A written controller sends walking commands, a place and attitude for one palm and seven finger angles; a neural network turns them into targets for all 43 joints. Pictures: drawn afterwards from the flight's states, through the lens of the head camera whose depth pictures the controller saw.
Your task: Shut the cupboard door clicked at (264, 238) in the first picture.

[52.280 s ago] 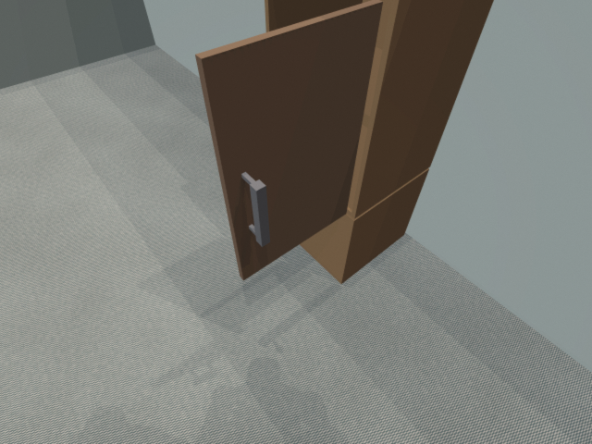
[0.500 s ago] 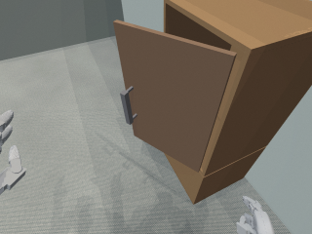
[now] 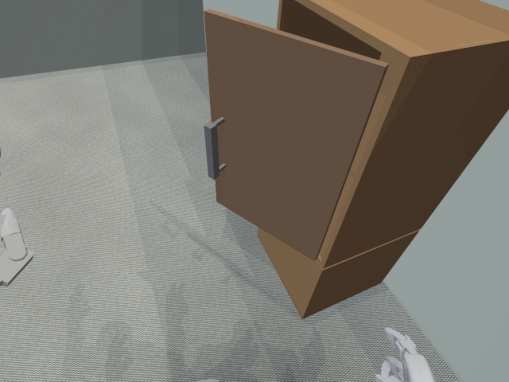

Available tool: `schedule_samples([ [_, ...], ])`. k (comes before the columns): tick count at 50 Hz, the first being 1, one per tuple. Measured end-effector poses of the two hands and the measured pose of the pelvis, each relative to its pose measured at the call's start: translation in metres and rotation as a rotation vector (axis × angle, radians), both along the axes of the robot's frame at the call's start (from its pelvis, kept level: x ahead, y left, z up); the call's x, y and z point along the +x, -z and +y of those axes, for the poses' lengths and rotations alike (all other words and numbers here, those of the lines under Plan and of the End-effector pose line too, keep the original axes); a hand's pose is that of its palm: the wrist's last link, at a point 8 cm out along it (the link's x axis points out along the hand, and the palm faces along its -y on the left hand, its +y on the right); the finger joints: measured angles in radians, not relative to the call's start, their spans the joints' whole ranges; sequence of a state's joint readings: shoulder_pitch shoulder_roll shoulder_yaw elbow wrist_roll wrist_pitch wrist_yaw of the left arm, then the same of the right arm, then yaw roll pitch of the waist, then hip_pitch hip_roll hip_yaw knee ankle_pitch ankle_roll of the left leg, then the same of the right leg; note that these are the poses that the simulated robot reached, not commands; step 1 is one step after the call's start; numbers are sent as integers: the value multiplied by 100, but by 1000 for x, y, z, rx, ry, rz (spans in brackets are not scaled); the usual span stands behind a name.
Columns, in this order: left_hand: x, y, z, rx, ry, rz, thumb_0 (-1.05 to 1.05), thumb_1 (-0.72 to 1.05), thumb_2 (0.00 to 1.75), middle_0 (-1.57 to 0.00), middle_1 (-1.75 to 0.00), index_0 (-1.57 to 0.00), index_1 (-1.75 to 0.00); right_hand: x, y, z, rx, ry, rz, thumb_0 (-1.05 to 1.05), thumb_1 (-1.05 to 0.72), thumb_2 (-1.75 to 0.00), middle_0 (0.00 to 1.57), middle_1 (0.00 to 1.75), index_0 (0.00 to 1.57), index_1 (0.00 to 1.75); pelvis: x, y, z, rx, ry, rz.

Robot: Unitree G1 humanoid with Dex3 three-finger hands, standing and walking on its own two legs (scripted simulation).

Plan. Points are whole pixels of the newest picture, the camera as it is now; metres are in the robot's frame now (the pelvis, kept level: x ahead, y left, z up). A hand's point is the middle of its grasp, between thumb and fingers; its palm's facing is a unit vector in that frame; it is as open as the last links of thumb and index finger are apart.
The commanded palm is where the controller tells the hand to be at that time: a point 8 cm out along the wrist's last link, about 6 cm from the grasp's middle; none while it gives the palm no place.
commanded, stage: step back with the hand held close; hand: left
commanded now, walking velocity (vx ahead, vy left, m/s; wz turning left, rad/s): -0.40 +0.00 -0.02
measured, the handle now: (217, 148) +0.69 +0.15 -0.05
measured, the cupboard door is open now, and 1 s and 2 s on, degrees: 30 30 30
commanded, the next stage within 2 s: stop stepping back and stand still in 0.50 s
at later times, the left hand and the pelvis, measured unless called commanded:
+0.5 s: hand out of the picture +0.12 +0.25 +0.19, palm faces +0.43 -0.80 -0.41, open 7.5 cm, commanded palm +0.05 +0.29 +0.20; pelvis -0.08 -0.01 +0.01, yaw +1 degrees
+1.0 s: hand out of the picture +0.02 +0.28 +0.19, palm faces +0.36 -0.82 -0.45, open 7.5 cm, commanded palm -0.03 +0.33 +0.20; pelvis -0.17 +0.02 +0.02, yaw +1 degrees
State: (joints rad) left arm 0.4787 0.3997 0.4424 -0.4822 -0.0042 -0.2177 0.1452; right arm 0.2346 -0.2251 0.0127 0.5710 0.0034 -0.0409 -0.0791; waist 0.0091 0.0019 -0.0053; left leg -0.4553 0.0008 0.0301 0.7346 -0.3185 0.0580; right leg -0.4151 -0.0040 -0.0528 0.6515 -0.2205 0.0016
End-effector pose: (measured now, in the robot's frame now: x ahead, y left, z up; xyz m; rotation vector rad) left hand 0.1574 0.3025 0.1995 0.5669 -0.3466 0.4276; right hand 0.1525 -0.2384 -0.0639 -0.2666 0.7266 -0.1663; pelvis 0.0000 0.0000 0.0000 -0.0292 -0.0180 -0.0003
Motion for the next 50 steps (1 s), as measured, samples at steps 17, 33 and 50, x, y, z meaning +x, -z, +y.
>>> schedule_samples([
  [17,-54,-8,20,84,-21,15,2,88,89,-21,-30,-21,-30,-50,0,1,-30,-1,62,1,-90,-90,20,30,20,30,-38,-5,0,-50,-70,78],
  [33,-117,-21,-3,40,100,-54,2,88,89,-21,-30,-22,-30,-73,-34,10,-9,-13,-117,1,-90,-90,20,30,20,30,-98,-11,1,-26,-25,24],
  [50,-174,-9,15,-30,100,83,2,88,89,-21,-30,-21,-30,-180,-18,37,3,-13,10,1,-90,-90,20,30,20,30,-168,-17,25,-20,-11,15],
])
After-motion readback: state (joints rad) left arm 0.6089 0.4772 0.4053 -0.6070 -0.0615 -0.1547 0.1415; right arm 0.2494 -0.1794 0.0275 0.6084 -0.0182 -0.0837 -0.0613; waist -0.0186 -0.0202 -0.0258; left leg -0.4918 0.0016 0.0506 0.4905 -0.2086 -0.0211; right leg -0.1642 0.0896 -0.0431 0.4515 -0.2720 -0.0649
